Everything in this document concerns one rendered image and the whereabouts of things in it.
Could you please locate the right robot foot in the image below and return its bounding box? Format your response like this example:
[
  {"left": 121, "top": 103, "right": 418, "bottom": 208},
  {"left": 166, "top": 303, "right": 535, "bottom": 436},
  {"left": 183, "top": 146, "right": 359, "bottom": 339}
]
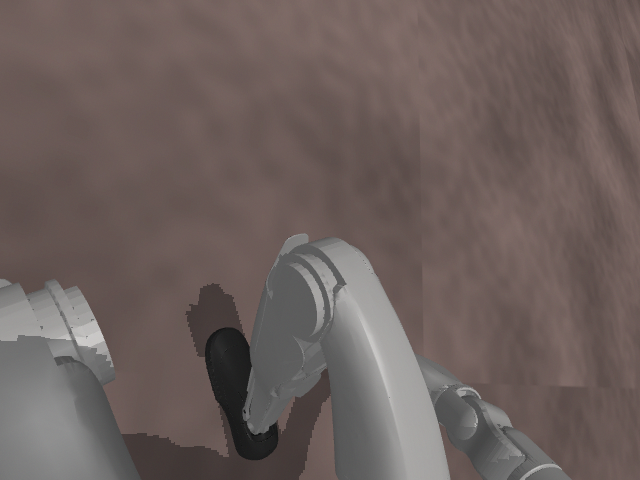
[{"left": 205, "top": 327, "right": 278, "bottom": 460}]

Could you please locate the right robot hand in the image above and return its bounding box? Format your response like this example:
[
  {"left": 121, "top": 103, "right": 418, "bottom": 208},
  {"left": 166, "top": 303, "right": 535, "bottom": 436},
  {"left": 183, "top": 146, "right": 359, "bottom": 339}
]
[{"left": 414, "top": 353, "right": 462, "bottom": 408}]

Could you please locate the right robot arm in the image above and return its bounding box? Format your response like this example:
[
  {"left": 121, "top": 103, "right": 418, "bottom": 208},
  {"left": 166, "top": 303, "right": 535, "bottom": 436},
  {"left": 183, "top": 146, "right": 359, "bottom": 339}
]
[{"left": 434, "top": 384, "right": 572, "bottom": 480}]

